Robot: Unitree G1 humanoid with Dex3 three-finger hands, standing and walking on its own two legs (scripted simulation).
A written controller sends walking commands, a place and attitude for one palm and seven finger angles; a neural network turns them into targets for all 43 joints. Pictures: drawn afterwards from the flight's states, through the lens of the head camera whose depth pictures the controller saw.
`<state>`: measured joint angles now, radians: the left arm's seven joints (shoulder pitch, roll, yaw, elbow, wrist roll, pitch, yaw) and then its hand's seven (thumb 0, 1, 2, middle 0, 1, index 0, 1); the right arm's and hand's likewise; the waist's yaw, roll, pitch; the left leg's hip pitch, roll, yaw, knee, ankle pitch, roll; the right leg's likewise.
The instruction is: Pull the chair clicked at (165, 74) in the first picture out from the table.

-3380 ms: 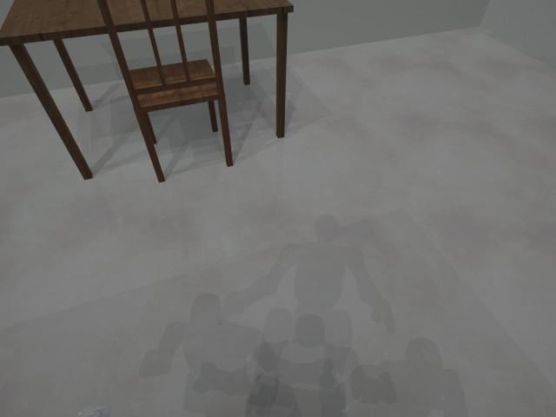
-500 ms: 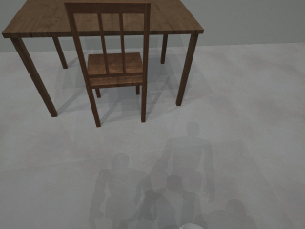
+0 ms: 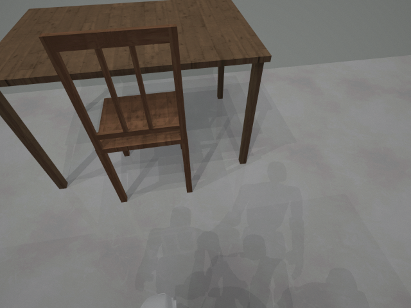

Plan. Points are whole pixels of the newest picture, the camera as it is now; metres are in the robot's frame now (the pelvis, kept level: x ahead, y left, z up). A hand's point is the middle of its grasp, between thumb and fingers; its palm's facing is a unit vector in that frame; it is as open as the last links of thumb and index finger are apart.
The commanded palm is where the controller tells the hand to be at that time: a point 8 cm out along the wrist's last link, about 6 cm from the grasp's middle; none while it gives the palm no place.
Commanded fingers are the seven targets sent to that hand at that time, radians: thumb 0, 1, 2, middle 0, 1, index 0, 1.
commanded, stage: turn to face it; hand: left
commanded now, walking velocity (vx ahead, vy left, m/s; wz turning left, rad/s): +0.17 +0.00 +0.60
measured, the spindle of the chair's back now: (113, 94) +0.83 +0.36 -0.06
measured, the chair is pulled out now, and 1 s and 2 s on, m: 0.00 0.00 0.00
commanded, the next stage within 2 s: take the last steps up to it in 0.12 s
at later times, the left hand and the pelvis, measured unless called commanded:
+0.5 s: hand out of the picture +0.14 +0.25 -0.17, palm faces +0.18 -0.96 -0.19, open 7.4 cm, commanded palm none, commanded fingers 0.00 0.90 0.90 -0.20 -0.30 -0.20 -0.30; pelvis +0.13 +0.06 +0.00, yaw +9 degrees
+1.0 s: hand (121, 305) +0.17 +0.20 -0.16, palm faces +0.27 -0.95 -0.17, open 7.4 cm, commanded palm none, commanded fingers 0.00 0.90 0.90 -0.20 -0.30 -0.20 -0.30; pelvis +0.26 +0.06 +0.01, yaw +12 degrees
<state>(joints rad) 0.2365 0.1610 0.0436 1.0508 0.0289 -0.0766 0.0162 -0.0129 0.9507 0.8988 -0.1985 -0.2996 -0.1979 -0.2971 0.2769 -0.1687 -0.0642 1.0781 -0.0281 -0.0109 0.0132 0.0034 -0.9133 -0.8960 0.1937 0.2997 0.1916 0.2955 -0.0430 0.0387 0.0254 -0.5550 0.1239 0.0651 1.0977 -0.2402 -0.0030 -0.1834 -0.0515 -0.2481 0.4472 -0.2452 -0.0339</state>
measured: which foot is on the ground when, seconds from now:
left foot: up 0.00-0.20, down 0.22-0.70, up 0.72-1.00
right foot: down 0.00-0.22, up 0.24-0.68, down 0.70-1.00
